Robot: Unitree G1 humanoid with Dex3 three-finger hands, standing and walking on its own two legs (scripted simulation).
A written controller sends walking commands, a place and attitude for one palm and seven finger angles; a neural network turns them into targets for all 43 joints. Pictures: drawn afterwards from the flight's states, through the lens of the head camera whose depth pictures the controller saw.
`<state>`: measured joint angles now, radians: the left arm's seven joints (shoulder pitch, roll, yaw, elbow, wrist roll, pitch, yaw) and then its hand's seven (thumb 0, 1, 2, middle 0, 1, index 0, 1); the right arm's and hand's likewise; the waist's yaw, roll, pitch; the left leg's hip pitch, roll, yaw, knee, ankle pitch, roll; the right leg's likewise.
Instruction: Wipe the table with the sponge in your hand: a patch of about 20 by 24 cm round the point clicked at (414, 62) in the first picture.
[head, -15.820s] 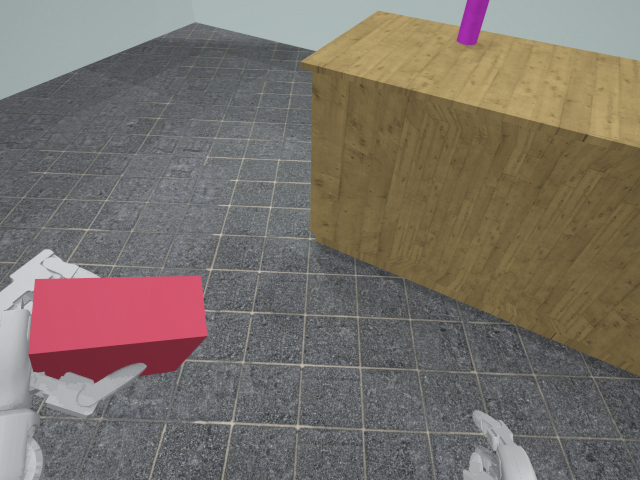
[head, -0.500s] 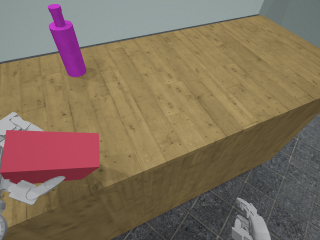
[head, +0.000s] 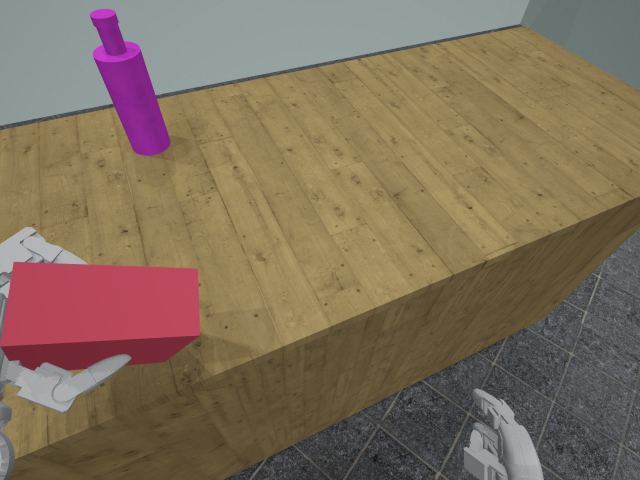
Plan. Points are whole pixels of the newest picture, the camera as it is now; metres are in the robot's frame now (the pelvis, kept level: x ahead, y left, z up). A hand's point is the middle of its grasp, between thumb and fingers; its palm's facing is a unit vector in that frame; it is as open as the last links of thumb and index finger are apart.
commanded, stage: shuffle to correct the standing spot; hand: left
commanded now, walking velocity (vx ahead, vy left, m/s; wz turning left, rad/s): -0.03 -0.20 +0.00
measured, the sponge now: (132, 322) +0.23 +0.20 +0.14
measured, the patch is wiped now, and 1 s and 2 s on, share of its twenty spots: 0.00 0.00 0.00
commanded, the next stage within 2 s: come to a stop and stand still in 0.12 s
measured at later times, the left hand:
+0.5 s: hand (70, 299) +0.24 +0.24 +0.16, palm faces +0.25 -0.84 -0.48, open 10.2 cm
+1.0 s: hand out of the picture +0.23 +0.33 +0.16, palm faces +0.33 -0.86 -0.39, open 10.2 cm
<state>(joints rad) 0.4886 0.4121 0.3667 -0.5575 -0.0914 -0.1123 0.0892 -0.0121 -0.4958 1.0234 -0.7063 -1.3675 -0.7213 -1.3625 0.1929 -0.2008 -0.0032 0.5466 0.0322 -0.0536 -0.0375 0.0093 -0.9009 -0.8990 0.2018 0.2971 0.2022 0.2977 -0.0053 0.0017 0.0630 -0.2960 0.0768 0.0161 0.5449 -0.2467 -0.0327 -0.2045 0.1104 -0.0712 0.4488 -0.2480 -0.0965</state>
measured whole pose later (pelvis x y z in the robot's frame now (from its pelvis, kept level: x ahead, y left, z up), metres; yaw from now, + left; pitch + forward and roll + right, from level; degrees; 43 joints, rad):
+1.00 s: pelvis +0.00 +0.09 +0.00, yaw -2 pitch -1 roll -1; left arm 0.39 0.37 0.33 -0.44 -0.01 -0.19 0.08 -0.01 -0.50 1.03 -0.71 -1.36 -0.72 -1.36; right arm 0.19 -0.17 0.05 0.55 0.01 -0.13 -0.02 0.01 -0.90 -0.90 0.20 0.30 0.20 0.30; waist 0.04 -0.03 0.05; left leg -0.21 -0.08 0.04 0.45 -0.22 0.10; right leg -0.18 -0.01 0.01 0.42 -0.23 0.01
